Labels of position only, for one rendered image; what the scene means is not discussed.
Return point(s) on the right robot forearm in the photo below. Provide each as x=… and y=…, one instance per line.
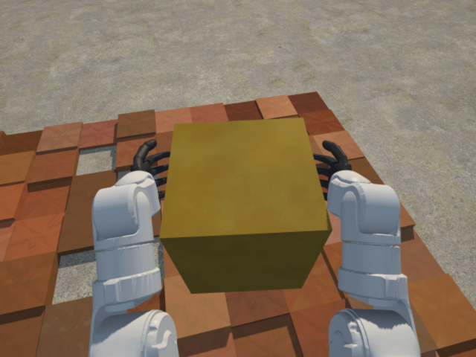
x=370, y=223

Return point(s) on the left robot hand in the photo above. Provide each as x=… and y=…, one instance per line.
x=143, y=163

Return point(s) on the left robot upper arm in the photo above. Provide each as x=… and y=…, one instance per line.
x=139, y=334

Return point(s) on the right robot hand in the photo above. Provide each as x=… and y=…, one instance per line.
x=338, y=164

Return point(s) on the carton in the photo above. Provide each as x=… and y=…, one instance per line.
x=243, y=207

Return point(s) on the right robot upper arm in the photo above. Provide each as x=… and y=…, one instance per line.
x=371, y=333

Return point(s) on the left robot forearm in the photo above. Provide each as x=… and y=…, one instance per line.
x=122, y=223

